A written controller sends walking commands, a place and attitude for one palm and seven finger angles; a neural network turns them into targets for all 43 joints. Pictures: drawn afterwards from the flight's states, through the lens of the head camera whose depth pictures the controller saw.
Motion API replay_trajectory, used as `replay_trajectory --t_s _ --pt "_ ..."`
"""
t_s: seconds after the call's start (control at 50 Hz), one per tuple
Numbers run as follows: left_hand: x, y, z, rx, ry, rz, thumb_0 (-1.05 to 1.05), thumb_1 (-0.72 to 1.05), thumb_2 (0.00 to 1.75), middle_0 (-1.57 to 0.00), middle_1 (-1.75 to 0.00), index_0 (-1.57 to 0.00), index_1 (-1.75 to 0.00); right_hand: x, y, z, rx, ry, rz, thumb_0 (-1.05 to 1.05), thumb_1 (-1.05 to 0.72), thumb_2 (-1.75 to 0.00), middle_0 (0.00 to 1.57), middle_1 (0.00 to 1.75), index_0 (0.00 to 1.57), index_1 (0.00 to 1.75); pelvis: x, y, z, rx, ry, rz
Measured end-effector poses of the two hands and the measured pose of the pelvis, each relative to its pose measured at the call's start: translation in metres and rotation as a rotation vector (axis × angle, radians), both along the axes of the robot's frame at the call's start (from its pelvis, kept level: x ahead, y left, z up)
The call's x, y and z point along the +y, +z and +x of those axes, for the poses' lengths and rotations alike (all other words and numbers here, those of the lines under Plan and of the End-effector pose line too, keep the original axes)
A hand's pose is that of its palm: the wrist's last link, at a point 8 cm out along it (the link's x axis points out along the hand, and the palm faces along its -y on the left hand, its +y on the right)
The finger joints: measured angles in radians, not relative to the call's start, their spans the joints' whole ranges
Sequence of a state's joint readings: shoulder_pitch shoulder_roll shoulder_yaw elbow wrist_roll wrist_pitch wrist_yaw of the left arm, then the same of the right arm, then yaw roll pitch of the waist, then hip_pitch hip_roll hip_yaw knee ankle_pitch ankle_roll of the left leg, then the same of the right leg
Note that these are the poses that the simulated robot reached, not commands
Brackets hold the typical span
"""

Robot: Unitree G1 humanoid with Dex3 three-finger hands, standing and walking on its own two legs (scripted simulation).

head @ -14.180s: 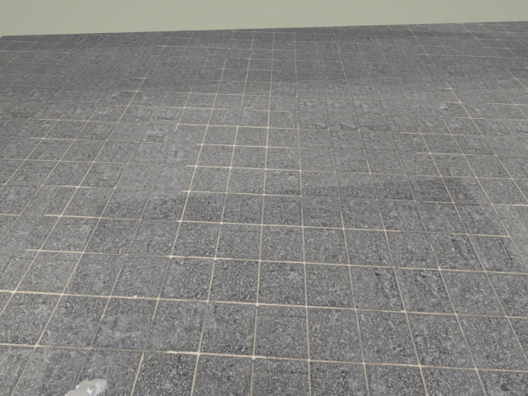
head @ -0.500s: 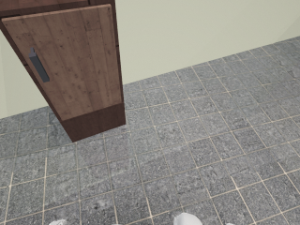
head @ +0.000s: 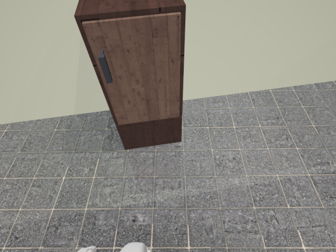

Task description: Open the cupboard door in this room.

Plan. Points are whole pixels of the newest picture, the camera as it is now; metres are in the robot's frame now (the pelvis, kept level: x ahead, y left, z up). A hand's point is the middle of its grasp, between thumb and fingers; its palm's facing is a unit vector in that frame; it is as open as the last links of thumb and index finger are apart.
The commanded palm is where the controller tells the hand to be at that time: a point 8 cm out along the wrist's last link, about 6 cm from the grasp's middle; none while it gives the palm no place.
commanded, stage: turn to face it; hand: left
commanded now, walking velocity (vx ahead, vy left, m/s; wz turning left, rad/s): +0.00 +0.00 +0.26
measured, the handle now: (105, 66) +0.80 +0.30 -0.04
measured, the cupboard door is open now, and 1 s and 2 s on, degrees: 0 0 0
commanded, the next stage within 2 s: take the last steps up to it in 0.08 s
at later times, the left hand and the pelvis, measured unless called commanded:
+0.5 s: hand out of the picture +0.03 +0.24 -0.16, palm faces +0.11 -0.97 -0.20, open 7.4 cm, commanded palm none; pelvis +0.01 +0.04 +0.01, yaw +5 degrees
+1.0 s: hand out of the picture +0.03 +0.15 -0.17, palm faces +0.24 -0.96 -0.15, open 7.3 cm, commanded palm none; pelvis +0.12 +0.01 +0.00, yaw +8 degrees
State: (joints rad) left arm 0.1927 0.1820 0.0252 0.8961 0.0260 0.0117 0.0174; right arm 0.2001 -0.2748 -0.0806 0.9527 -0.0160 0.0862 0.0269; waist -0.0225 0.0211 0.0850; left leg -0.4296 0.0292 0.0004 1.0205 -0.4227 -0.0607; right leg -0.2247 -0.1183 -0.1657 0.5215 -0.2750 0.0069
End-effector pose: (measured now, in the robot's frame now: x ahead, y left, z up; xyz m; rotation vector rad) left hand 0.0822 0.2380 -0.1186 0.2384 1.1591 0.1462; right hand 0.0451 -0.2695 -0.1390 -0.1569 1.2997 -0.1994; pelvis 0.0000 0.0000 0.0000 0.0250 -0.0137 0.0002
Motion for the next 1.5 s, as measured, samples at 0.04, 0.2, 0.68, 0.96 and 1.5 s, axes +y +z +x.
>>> replay_trajectory --t_s 0.04,0.2,0.68,0.96,1.5 --pt "0.009 -0.007 -0.019 0.030 0.036 -0.010 0.01 0.91 0.90 -0.21 -0.30 -0.21 -0.30 0.008 0.002 0.010 0.002 0.037 -0.011 0.01 -0.91 -0.90 0.19 0.30 0.20 0.30 0.005 -0.001 -0.002 0.005 0.018 -0.002" --pt "0.061 -0.039 -0.092 0.194 0.176 -0.027 0.01 0.91 0.90 -0.21 -0.30 -0.20 -0.30 0.059 0.014 0.053 -0.100 0.164 -0.053 0.01 -0.91 -0.90 0.19 0.30 0.20 0.30 0.037 -0.011 -0.008 0.004 0.061 -0.025" --pt "-0.005 -0.016 -0.015 0.012 0.155 -0.060 0.01 0.91 0.90 -0.20 -0.30 -0.20 -0.30 0.029 -0.021 -0.027 0.177 0.062 0.045 0.01 -0.91 -0.90 0.20 0.30 0.20 0.30 -0.001 -0.008 0.042 -0.032 0.110 -0.021" --pt "-0.037 -0.017 -0.068 0.301 0.299 -0.137 0.01 0.92 0.90 -0.20 -0.30 -0.20 -0.30 0.049 0.003 0.131 -0.010 0.163 0.060 0.01 -0.91 -0.90 0.19 0.30 0.20 0.30 0.005 0.006 0.110 -0.007 0.135 -0.033" --pt "0.022 -0.012 0.254 -0.005 0.131 -0.006 0.00 0.92 0.90 -0.20 -0.30 -0.20 -0.30 0.058 -0.030 0.236 0.155 0.072 0.075 0.00 -0.92 -0.90 0.20 0.30 0.20 0.30 0.014 -0.012 0.285 0.004 0.119 -0.008"
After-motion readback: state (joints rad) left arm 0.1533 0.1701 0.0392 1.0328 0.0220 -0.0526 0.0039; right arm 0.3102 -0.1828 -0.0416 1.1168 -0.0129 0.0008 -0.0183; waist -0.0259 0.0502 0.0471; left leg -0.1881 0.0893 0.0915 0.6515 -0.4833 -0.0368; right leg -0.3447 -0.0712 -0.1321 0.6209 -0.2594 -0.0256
